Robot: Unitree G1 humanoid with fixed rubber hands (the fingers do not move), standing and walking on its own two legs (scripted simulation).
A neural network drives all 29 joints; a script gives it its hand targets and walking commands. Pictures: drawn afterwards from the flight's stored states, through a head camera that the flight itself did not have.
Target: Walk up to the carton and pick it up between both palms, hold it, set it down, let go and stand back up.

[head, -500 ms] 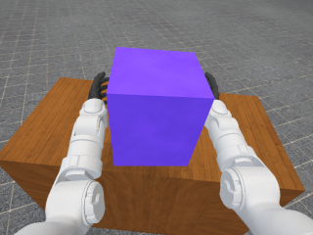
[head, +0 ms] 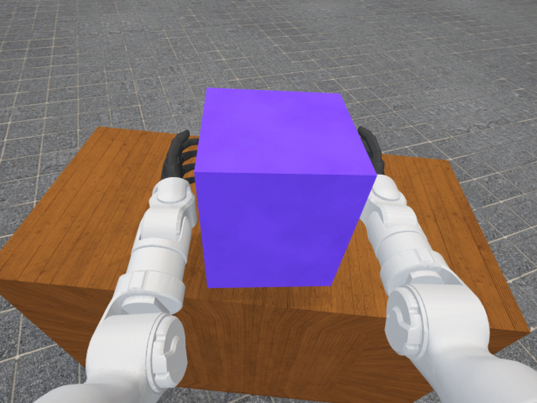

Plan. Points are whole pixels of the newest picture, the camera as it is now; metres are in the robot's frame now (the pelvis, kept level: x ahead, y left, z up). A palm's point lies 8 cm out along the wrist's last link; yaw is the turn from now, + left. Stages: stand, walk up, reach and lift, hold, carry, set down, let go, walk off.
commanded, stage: set down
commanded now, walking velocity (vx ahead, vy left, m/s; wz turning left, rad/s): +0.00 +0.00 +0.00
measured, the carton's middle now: (272, 192) +0.41 +0.00 +0.11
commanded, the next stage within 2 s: none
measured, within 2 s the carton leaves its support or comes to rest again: rests again in 1.58 s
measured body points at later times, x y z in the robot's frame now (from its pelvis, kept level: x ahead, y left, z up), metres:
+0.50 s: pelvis +0.02 -0.01 +0.00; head +0.03 +0.00 +0.45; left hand +0.43 +0.14 +0.10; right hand +0.46 -0.16 +0.12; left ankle +0.03 +0.13 -0.74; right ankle +0.01 -0.13 -0.74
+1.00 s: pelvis +0.03 -0.01 +0.00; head +0.07 +0.00 +0.45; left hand +0.44 +0.14 +0.07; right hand +0.47 -0.16 +0.09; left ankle +0.03 +0.13 -0.74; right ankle +0.01 -0.13 -0.74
